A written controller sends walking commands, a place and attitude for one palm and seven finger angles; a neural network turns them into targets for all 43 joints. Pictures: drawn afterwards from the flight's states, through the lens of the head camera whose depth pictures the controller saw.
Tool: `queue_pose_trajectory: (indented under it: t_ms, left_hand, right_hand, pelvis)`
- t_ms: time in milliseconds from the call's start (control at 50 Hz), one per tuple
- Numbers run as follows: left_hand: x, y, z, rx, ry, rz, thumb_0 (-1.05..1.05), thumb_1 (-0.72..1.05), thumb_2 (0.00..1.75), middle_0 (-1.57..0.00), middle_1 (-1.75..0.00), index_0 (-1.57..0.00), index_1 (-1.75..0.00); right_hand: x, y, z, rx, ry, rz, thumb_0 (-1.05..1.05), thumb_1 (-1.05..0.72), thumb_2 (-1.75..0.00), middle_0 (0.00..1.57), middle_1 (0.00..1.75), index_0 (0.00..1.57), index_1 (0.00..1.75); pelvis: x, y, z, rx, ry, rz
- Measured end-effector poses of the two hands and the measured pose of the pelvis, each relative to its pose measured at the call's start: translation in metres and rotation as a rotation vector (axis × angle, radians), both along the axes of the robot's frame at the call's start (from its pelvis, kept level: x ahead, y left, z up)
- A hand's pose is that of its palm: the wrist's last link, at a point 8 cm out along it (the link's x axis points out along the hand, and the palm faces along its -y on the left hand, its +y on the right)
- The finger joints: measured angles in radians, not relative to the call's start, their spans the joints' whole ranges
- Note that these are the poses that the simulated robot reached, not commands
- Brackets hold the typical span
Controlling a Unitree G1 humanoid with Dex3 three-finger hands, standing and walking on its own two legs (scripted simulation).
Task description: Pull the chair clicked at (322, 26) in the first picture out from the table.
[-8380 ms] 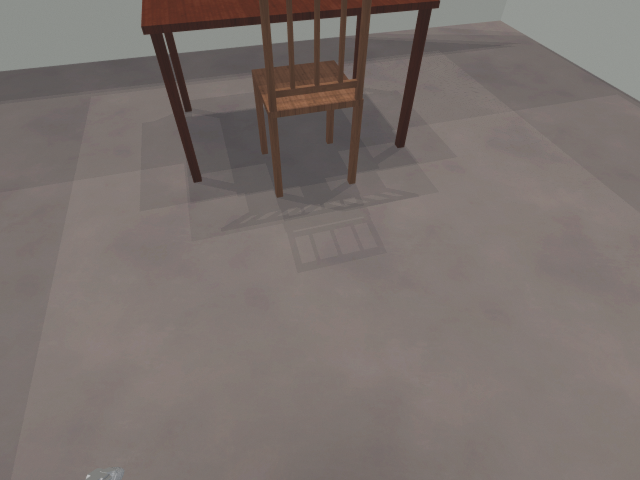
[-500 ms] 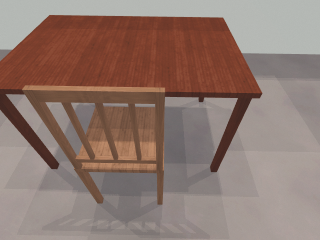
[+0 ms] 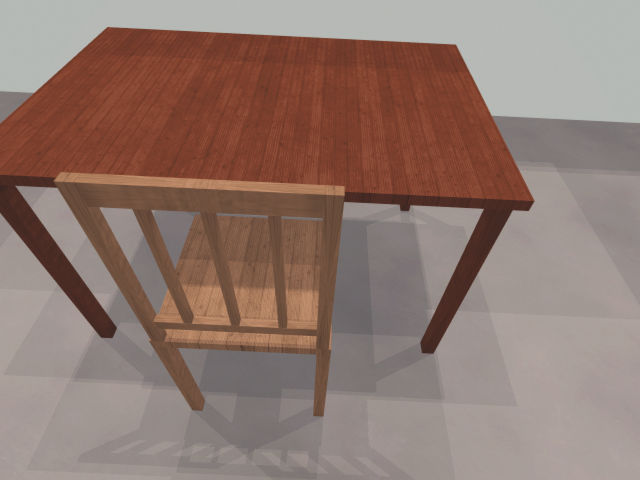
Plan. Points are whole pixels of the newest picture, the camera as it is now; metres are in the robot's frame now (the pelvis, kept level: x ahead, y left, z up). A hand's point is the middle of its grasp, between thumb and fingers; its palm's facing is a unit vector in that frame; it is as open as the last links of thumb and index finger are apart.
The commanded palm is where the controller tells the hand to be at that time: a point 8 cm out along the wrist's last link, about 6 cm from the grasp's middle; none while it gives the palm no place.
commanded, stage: look again from close up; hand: left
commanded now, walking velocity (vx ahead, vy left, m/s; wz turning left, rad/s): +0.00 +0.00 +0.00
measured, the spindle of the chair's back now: (224, 274) +0.45 +0.20 -0.08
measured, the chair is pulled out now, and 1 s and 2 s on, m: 0.00 0.00 0.00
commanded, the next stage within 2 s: raise the hand toward the chair's back in 0.78 s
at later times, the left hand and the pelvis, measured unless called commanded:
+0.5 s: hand out of the picture -0.02 +0.17 -0.18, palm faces +0.03 -0.98 -0.18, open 7.3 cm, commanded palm none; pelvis +0.00 +0.01 +0.00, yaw +0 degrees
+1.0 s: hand out of the picture +0.07 +0.21 -0.12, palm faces +0.23 -0.94 -0.24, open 7.3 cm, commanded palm +0.10 +0.22 -0.07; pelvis -0.01 +0.01 -0.01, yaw +1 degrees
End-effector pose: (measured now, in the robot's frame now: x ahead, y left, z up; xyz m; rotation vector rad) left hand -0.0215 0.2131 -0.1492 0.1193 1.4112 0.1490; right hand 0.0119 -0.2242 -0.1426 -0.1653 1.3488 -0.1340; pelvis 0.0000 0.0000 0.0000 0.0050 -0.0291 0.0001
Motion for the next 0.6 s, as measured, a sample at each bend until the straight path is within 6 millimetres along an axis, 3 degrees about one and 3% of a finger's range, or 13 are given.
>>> queue_pose_trajectory:
  t_ms: [180,600]
  left_hand:
    - [-0.005,0.005,0.0,0.002,0.013,0.003,0.01,0.91,0.9,-0.2,-0.3,-0.2,-0.3]
    - [-0.001,0.009,0.002,0.008,0.007,-0.004,0.01,0.91,0.9,-0.2,-0.3,-0.2,-0.3]
  right_hand:
    - [-0.002,0.004,0.001,0.0,0.009,0.0,0.01,-0.92,-0.9,0.2,0.29,0.2,0.3]
    - [-0.029,0.025,-0.004,0.042,0.062,-0.03,0.0,-0.91,-0.9,0.2,0.29,0.2,0.3]
  pelvis:
    - [0.001,0.004,0.001,-0.001,-0.001,0.0]
    - [-0.001,0.009,0.001,0.002,0.0,-0.005]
